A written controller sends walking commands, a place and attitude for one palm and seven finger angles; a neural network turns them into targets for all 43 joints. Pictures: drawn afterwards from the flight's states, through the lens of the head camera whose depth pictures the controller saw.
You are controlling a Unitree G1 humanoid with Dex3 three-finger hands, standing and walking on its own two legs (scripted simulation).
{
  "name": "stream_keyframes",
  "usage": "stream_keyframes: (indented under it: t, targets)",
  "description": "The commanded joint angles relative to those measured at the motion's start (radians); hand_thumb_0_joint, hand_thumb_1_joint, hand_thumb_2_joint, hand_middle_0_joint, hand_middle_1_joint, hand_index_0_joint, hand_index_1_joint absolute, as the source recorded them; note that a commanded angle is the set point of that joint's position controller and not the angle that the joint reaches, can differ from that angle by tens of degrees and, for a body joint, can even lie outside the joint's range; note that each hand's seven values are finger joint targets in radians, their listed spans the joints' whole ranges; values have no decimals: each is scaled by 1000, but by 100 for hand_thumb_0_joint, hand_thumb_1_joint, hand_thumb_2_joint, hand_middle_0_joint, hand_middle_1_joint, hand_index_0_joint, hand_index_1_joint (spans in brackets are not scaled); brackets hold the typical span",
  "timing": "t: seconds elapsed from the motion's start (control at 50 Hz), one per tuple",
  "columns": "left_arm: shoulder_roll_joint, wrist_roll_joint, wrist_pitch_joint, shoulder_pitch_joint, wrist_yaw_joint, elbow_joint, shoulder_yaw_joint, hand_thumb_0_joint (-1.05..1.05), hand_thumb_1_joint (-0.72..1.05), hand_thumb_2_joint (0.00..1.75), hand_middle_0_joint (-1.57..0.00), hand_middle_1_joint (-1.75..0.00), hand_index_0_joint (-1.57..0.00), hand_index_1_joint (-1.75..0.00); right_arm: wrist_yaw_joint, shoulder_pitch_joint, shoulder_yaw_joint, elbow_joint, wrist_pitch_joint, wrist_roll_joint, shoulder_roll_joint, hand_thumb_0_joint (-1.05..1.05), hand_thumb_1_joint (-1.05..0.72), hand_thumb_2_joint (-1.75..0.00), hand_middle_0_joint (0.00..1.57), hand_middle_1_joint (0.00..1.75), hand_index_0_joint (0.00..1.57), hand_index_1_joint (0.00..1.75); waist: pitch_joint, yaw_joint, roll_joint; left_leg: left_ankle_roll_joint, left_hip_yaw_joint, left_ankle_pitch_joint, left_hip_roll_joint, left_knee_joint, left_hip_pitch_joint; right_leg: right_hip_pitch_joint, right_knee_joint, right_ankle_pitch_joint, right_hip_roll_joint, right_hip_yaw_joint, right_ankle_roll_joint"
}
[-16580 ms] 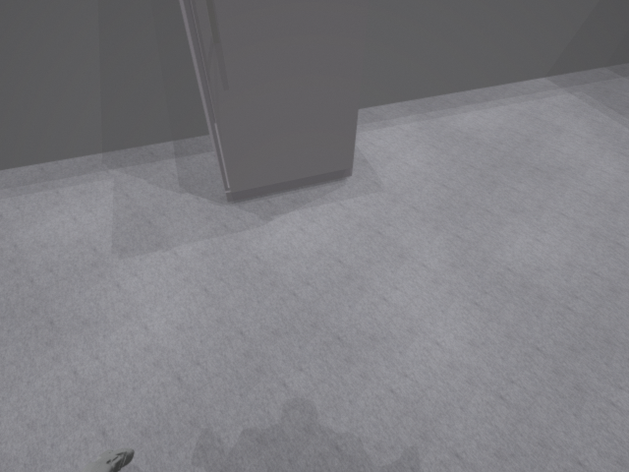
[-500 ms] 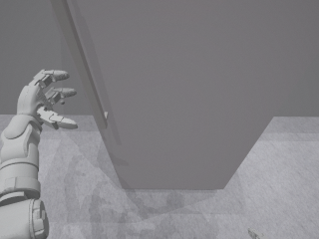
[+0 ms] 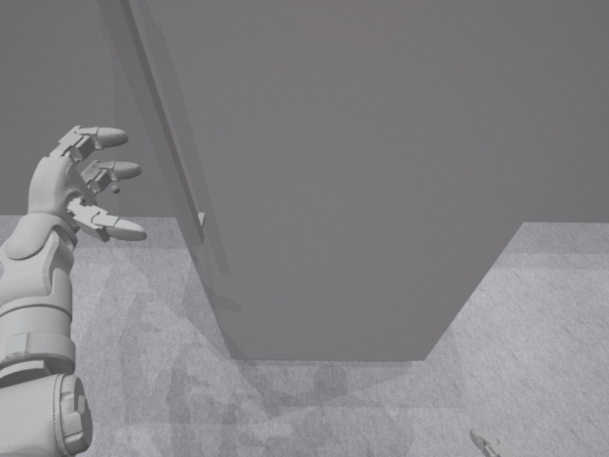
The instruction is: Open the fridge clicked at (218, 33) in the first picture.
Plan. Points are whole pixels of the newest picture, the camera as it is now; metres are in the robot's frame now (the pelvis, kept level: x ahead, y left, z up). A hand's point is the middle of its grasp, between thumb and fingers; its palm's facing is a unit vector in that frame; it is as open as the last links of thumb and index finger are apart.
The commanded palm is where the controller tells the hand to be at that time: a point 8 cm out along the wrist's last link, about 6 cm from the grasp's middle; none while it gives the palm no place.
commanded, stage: move the hooked fingers beside the handle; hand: left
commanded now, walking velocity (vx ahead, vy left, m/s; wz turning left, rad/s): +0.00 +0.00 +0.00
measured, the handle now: (162, 117) +0.46 +0.18 +0.21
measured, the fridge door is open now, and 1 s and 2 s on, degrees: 0 0 0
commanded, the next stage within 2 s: feel for the door with the fingertips in 0.80 s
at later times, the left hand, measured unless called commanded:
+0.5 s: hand (110, 183) +0.40 +0.24 +0.17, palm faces +0.02 -1.00 -0.01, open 14.0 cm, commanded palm +0.36 +0.30 +0.15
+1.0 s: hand (128, 189) +0.40 +0.23 +0.15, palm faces +0.00 -1.00 -0.02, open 14.0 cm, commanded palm +0.37 +0.28 +0.15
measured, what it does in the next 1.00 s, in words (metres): stands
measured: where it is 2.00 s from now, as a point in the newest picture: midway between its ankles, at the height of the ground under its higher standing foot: outside the picture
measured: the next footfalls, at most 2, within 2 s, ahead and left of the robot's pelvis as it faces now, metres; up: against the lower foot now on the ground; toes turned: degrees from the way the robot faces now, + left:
none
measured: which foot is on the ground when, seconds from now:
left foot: down 0.00-1.00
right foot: down 0.00-1.00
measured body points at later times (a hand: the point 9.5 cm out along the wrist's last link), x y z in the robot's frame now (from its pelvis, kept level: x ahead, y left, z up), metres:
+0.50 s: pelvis +0.00 +0.00 +0.00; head +0.01 +0.00 +0.45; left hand +0.39 +0.30 +0.17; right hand +0.12 -0.25 -0.10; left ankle -0.04 +0.09 -0.73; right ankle +0.01 -0.10 -0.73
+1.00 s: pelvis +0.00 +0.00 +0.00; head +0.02 -0.01 +0.45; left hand +0.39 +0.28 +0.16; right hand +0.10 -0.26 -0.11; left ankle -0.04 +0.09 -0.73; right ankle +0.01 -0.10 -0.73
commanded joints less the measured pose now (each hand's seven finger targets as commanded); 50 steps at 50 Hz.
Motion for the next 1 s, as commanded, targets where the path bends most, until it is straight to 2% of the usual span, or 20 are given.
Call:
stream_keyframes:
  t: [0.0, 0.06, 0.1, 0.14, 0.16, 0.22, 0.3, 0.32, 0.42, 0.46, 0.5, 0.56, 0.58, 0.64, 0.7, 0.72, 0.76, 0.82, 0.88, 0.98]
  targets:
    - [332, -43, -70, -395, -31, -266, 75, 0, -50, 30, -30, -120, -30, -120, -13, -6, -61, -123, -49, 5, -150, 0, -90, -90, 20, 30, 20, 30, -342, 27, 59, 0, -72, 413, 25, -54, 91, 248, -20, 372, -19, 59, -4]
    - [263, -64, -24, -329, -62, -236, 36, 0, -50, 30, -30, -120, -30, -120, -12, -18, -62, -118, -58, 12, -149, 0, -90, -90, 20, 30, 20, 30, -274, 22, 78, -2, -73, 404, 24, -56, 96, 187, -34, 351, -16, 51, -4]
    - [231, -72, 12, -282, -76, -196, 9, 0, -50, 30, -30, -120, -30, -120, -11, -15, -64, -119, -53, 15, -158, 0, -90, -90, 20, 30, 20, 30, -235, 19, 17, 1, -71, 375, 26, -56, 69, 170, -35, 337, -18, 45, -4]
    - [258, -74, 31, -290, -77, -178, 35, 0, -50, 30, -30, -120, -30, -120, -11, -15, -67, -114, -51, 17, -166, 0, -90, -90, 20, 30, 20, 30, -218, 15, -29, 2, -73, 323, 22, -58, 33, 158, -38, 308, -17, 44, 0]
    - [233, -73, 35, -306, -77, -188, 9, 0, -50, 30, -30, -120, -30, -120, -11, -22, -65, -118, -50, 18, -163, 0, -90, -90, 20, 30, 20, 30, -219, 8, -9, 2, -72, 296, 19, -58, 33, 141, -40, 282, -18, 46, 0]
    - [252, -61, -9, -442, -52, -320, -7, 0, -50, 30, -30, -120, -30, -120, -13, -32, -63, -123, -52, 13, -153, 0, -90, -90, 20, 30, 20, 30, -282, 1, 74, -2, -86, 309, 16, -53, 85, 145, -35, 262, -17, 52, -6]
    - [298, -59, -72, -503, -7, -405, 31, 0, -50, 30, -30, -120, -30, -120, -20, -32, -60, -115, -60, 2, -145, 0, -90, -90, 20, 30, 20, 30, -359, 8, 71, -6, -97, 364, 20, -45, 142, 186, -30, 287, -14, 54, -8]
    - [316, -55, -76, -497, -1, -401, 57, 0, -50, 30, -30, -120, -30, -120, -21, -33, -58, -113, -63, 1, -142, 0, -90, -90, 20, 30, 20, 30, -382, 14, 102, -11, -99, 378, 19, -50, 153, 203, -29, 297, -13, 57, -8]
    - [253, -41, -4, -371, -6, -149, 19, 0, -50, 30, -30, -120, -30, -120, -20, -35, -49, -92, -55, 13, -146, 0, -90, -90, 20, 30, 20, 30, -191, 10, 20, -5, -88, 293, 21, -78, 49, 154, -47, 254, -18, 42, -7]
    - [247, -32, 31, -352, -14, -89, 6, 0, -50, 30, -30, -120, -30, -120, -17, -33, -49, -98, -49, 15, -154, 0, -90, -90, 20, 30, 20, 30, -164, 15, 30, -6, -85, 251, 17, -78, 12, 129, -48, 223, -24, 42, -7]
    - [255, -29, 32, -344, -21, -100, 5, 0, -50, 30, -30, -120, -30, -120, -11, -27, -53, -112, -42, 13, -159, 0, -90, -90, 20, 30, 20, 30, -205, 25, 13, -6, -85, 282, 18, -71, 15, 158, -35, 244, -26, 41, -12]
    - [244, -44, -17, -369, -21, -282, 6, 0, -50, 30, -30, -120, -30, -120, -4, -40, -59, -146, -49, 8, -146, 0, -90, -90, 20, 30, 20, 30, -338, 37, 59, -11, -88, 387, 19, -48, 98, 193, -17, 317, -19, 50, -11]
    - [237, -53, -38, -404, -17, -323, 0, 0, -50, 30, -30, -120, -30, -120, -5, -39, -60, -144, -51, 7, -144, 0, -90, -90, 20, 30, 20, 30, -355, 24, 33, -10, -92, 389, 22, -46, 116, 195, -19, 319, -15, 50, -8]
    - [284, -65, -66, -470, -2, -317, 46, 0, -50, 30, -30, -120, -30, -120, -15, -30, -61, -117, -51, 7, -147, 0, -90, -90, 20, 30, 20, 30, -327, 7, -19, -1, -88, 318, 23, -58, 85, 204, -34, 287, -11, 58, 0]
    - [318, -39, -58, -476, 16, -300, 59, 0, -50, 30, -30, -120, -30, -120, -21, -30, -56, -103, -51, 7, -148, 0, -90, -90, 20, 30, 20, 30, -294, 18, 82, -4, -85, 297, 18, -68, 84, 191, -41, 250, -20, 60, -7]
    - [282, -26, -49, -480, 18, -293, 26, 0, -50, 30, -30, -120, -30, -120, -20, -37, -51, -102, -53, 6, -138, 0, -90, -90, 20, 30, 20, 30, -279, 10, 134, -6, -85, 300, 14, -73, 95, 177, -44, 250, -20, 60, -9]
    - [233, -16, -30, -457, 18, -240, -20, 0, -50, 30, -30, -120, -30, -120, -19, -29, -51, -96, -56, 8, -139, 0, -90, -90, 20, 30, 20, 30, -238, 2, 116, -8, -91, 285, 16, -76, 87, 141, -51, 222, -18, 49, -9]
    - [234, -34, -10, -400, 1, -164, -6, 0, -50, 30, -30, -120, -30, -120, -19, -16, -56, -95, -51, 10, -152, 0, -90, -90, 20, 30, 20, 30, -239, 8, 3, 1, -89, 277, 20, -76, 53, 168, -49, 237, -16, 47, -6]
    - [254, -47, -17, -420, -12, -174, 11, 0, -50, 30, -30, -120, -30, -120, -20, -20, -58, -101, -51, 12, -155, 0, -90, -90, 20, 30, 20, 30, -272, 10, -3, 2, -81, 279, 16, -69, 46, 190, -43, 259, -18, 54, -4]
    - [213, -46, -47, -453, 10, -237, -19, 0, -50, 30, -30, -120, -30, -120, -14, -21, -59, -104, -54, 10, -145, 0, -90, -90, 20, 30, 20, 30, -293, 7, 31, -1, -83, 305, 17, -60, 78, 175, -37, 270, -16, 54, -4]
